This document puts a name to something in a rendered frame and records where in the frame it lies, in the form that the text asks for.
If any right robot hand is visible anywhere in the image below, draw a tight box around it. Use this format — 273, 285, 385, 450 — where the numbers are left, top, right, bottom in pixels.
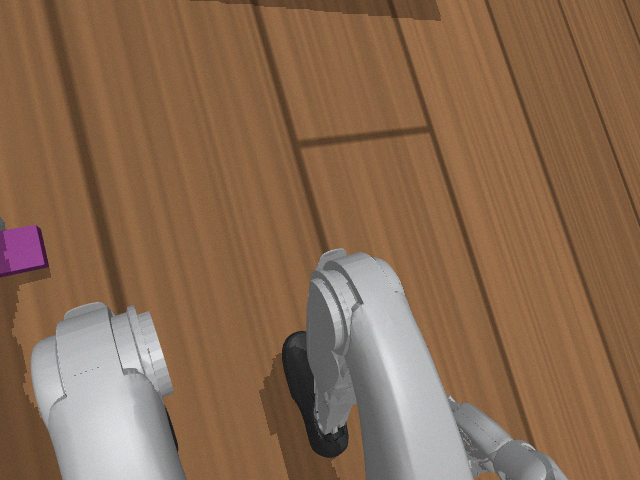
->
446, 394, 514, 477

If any right robot arm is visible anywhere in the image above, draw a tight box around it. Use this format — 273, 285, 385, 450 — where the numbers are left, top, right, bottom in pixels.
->
493, 439, 568, 480

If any small box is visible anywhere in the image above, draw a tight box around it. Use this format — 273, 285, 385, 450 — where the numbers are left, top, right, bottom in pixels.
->
0, 225, 49, 277

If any right robot foot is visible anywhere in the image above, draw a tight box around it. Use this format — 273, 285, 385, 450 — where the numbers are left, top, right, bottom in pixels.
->
282, 331, 348, 458

